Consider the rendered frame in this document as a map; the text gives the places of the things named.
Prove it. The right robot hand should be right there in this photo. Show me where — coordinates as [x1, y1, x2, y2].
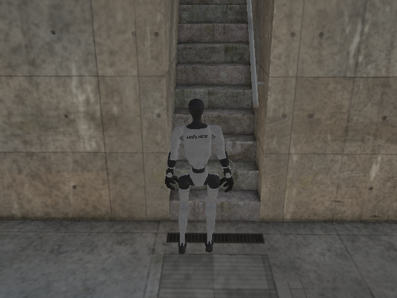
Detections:
[220, 176, 234, 192]

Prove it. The robot right foot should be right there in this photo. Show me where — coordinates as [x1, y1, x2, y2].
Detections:
[205, 237, 213, 253]

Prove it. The right robot upper arm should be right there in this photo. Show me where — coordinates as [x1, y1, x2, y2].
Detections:
[210, 125, 226, 160]

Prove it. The robot left thigh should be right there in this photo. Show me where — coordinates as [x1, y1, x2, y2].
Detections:
[178, 173, 190, 215]

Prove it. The robot right forearm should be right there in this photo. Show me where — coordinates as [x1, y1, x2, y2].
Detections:
[220, 150, 232, 178]

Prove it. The left robot hand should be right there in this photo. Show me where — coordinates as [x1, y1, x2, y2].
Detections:
[165, 176, 178, 190]

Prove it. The robot left forearm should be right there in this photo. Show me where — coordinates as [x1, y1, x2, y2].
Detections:
[166, 152, 176, 178]

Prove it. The left robot upper arm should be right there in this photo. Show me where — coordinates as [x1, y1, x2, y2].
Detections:
[170, 126, 184, 161]

